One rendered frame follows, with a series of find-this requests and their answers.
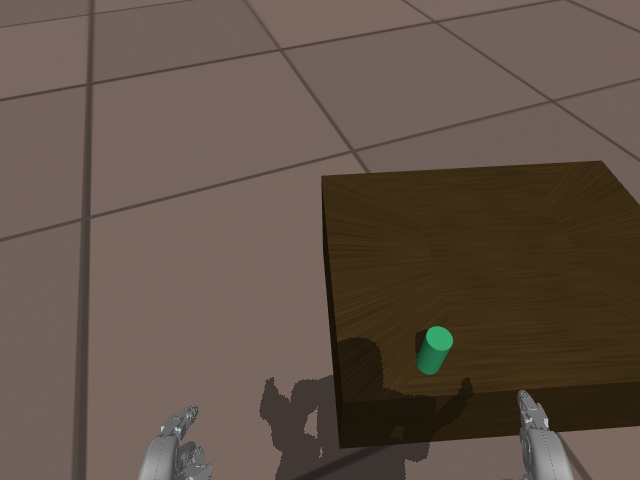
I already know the can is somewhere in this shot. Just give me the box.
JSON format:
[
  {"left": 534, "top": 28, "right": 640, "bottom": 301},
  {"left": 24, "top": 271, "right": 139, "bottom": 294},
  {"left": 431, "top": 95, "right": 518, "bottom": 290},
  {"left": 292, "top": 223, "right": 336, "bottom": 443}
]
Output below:
[{"left": 416, "top": 326, "right": 453, "bottom": 375}]

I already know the right robot hand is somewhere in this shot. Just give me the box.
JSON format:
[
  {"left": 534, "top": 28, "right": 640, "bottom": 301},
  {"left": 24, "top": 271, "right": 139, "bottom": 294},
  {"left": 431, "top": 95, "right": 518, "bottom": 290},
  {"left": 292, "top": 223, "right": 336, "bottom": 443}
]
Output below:
[{"left": 503, "top": 390, "right": 574, "bottom": 480}]

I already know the left robot hand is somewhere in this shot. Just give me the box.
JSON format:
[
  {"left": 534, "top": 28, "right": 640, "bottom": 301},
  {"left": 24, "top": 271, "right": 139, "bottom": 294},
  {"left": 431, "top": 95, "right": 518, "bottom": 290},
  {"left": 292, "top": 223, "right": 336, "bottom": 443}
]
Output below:
[{"left": 138, "top": 405, "right": 212, "bottom": 480}]

